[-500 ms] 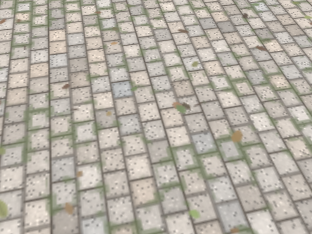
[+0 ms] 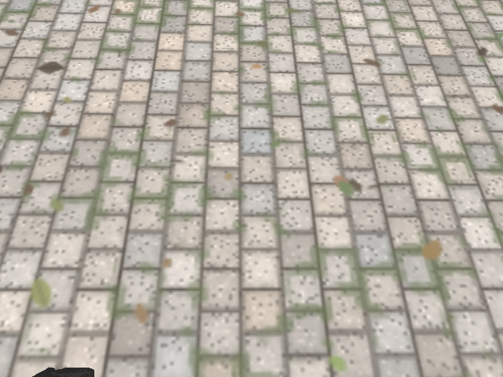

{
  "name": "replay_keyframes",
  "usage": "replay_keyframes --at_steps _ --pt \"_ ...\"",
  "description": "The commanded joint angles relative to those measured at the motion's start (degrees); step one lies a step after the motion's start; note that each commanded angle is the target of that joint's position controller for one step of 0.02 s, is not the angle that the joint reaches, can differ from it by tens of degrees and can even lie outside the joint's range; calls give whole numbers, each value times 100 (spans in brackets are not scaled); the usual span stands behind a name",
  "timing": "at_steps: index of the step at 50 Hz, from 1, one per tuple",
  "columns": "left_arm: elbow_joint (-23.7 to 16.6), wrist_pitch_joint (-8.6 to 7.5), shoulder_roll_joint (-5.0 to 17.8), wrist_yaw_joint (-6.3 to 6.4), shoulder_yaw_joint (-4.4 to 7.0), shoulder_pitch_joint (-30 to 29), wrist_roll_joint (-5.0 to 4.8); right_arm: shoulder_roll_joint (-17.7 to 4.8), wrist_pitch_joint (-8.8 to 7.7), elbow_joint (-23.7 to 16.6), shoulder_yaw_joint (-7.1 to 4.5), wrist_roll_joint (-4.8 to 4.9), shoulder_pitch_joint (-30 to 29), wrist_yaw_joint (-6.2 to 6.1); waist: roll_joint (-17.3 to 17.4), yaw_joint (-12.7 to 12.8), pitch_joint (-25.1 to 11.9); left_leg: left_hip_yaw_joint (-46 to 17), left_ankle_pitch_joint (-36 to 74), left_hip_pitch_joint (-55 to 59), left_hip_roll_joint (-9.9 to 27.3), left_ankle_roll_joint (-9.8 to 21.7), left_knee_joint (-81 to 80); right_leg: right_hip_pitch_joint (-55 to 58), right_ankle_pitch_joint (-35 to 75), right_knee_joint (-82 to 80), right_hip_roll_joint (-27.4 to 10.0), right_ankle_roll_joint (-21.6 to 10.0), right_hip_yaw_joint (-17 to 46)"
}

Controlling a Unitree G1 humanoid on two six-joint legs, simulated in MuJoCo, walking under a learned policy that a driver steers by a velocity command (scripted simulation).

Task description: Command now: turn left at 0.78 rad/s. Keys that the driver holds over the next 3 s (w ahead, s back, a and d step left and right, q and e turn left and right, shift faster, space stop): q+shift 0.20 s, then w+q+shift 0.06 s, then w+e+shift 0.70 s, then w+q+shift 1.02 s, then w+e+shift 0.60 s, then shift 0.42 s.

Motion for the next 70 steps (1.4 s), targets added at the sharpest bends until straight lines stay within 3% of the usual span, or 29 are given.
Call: replay_keyframes --at_steps 1,3,4,5,6,8,10,14,23,34,37,38,39,40,41,42,43,46,51,53,57,60,62,63,64,65,66,68,70 --pt "-318 -92 1058 -71 322 -320 -135 -526 10 -568 -186 8 102 74 -698 -4 -816 164 224 505 -21 304 -661 431 1831 -511 -1736 -949 756" --pt "-125 -53 796 -130 289 -90 -215 -741 -5 -461 -335 -38 566 -19 -91 -194 -766 -2 1205 1366 -303 721 -1742 -84 888 640 -1253 -366 315" --pt "-184 -28 547 -149 223 25 -30 -1542 -72 -497 -573 -29 893 -155 1662 -209 -640 -1755 3846 2176 724 1295 -2484 -1418 -880 2500 -476 225 -181" --pt "-647 -43 406 -83 140 -594 97 -1897 -263 -699 -569 -217 739 -121 2168 -155 -823 -3840 3944 2328 1529 2471 -2861 -2826 -2590 3944 481 497 876" --pt "-645 -55 682 -37 207 -804 40 -1657 -448 -726 -526 -255 711 -28 1206 -344 -1095 -3658 3118 2437 1566 2571 -3088 -3081 -2446 4506 439 386 1628" --pt "-543 -130 687 38 242 -667 -60 -1361 -573 -717 -437 -46 278 -84 499 -4 -793 -2946 2310 2278 1059 1965 -3039 -3160 -1344 4231 258 118 1996" --pt "-430 -162 824 45 300 -454 21 -1052 -482 -898 -305 32 -207 -217 601 228 -833 -2536 2583 1961 726 1680 -2952 -2760 -635 3936 307 144 2024" --pt "-258 -337 741 -205 268 -213 -126 -1006 -567 -860 -240 33 212 -259 734 114 -916 -2875 -1125 2179 572 1678 -3675 -2798 193 2669 441 229 1886" --pt "-270 -598 659 -370 70 -404 -228 -1005 -901 -501 -98 -119 627 -157 869 -337 -46 -2180 -781 2419 1011 1564 -4078 -3365 982 1540 21 120 1612" --pt "-653 -602 423 -661 -203 -295 -328 -1018 -942 -99 -175 -122 547 -51 304 -229 357 -62 1411 3030 1107 1180 -4231 -3505 949 1469 -148 -422 1232" --pt "-413 -526 917 -570 42 1113 -345 -1279 -819 -155 -221 -159 232 -135 593 682 -686 721 6296 2535 782 918 -2037 -951 389 1671 823 -833 362" --pt "-57 -461 1366 -493 292 2555 -388 -1146 -833 -221 -147 -184 278 -183 391 1378 -1467 727 6636 1505 582 738 -258 1186 247 1713 1110 -1065 543" --pt "203 -398 1930 -372 450 3336 -430 -419 -964 -394 81 -294 402 -171 -1059 1394 -1652 548 2586 -488 -44 345 2131 2817 -877 1155 301 -1424 2407" --pt "-65 -476 2157 -402 394 2981 -338 67 -1238 -721 300 -134 753 -79 -2142 720 -2629 -719 -819 -2006 -1057 259 3847 3715 -3640 -668 -967 -2412 6400" --pt "-229 -561 1546 -423 260 2918 -302 -775 -1433 -822 150 50 -84 -39 -1020 1183 -2298 -1375 -260 -2577 -702 525 3853 3620 -3964 -1431 -1085 -1982 6843" --pt "-170 -610 1480 -412 240 2830 -204 -804 -1527 -950 136 188 -454 -34 -585 1063 -1485 -1210 76 -2780 -547 606 3607 2928 -3223 -1437 -1052 -1846 6351" --pt "-234 -639 1452 -410 218 2457 -155 -670 -1581 -933 195 58 -512 -87 172 757 -1077 -1186 385 -2420 -271 622 3062 1968 -2267 -1315 -884 -1746 5736" --pt "-494 -635 981 -353 61 1578 -80 -619 -1384 -761 141 -141 -122 -85 -229 96 -439 -1247 807 -1483 3 454 2073 262 -1018 -1468 -210 -1871 4476" --pt "-149 -638 595 -116 -113 1753 -159 -228 -1274 -853 285 -290 -958 15 -362 361 220 -405 2835 -1000 -200 73 -308 -682 1414 -1647 469 -1453 2620" --pt "64 -680 657 -112 -116 2159 -185 5 -1341 -902 375 -194 -1495 89 -402 754 200 -112 3914 -372 -378 171 -1212 -774 1274 -1979 363 -1296 2438" --pt "517 -676 810 -93 -112 2535 -154 -210 -1394 -1098 276 80 -2180 235 -494 966 398 -22 3883 -1032 -567 597 -2298 1023 2505 -2014 -163 -981 2189" --pt "611 -569 1095 28 -58 2415 121 -562 -1379 -1050 90 174 -1583 329 -836 411 -343 277 2914 -618 -1165 914 -2019 2312 6548 -853 -421 -577 1831" --pt "433 -437 1309 87 14 1790 384 -955 -1206 -523 -98 257 513 246 -982 -667 -1358 270 2513 1132 -1210 1128 -1491 2182 8675 1401 -503 -454 1652" --pt "177 -415 1323 116 6 1136 414 -1053 -1080 -128 -128 202 2108 170 -346 -1465 -1911 -411 2454 3149 -726 1361 -1433 805 7627 3617 -296 -362 1467" --pt "14 -517 183 -8 -264 2227 199 -1315 -1139 124 -163 39 2193 241 2205 -450 -2455 -3753 57 5865 680 2830 -1401 -2683 -257 6446 952 321 2024" --pt "-96 -779 693 -135 -318 1770 -114 -758 -1120 62 -147 -7 2249 173 1606 -873 -2796 -5474 -1504 6004 878 2753 -2853 -3288 -1003 6510 1062 97 2504" --pt "-354 -969 909 -211 -252 1065 -308 -676 -1125 -53 -116 -128 1787 87 945 -739 -1733 -5086 -1244 5191 811 2470 -3123 -3674 -665 6112 709 -114 2729" --pt "-557 -1164 645 -261 -346 416 -49 -505 -1150 -120 -54 -136 1169 138 -649 -153 -567 -4285 40 3119 318 2316 -3517 -3112 -375 4955 515 -387 2504" --pt "-506 -1106 574 -267 -333 697 60 -424 -1131 -221 -32 -98 723 113 -337 330 -178 -3623 900 2093 -162 2384 -3756 -2688 -241 4278 343 -297 2463"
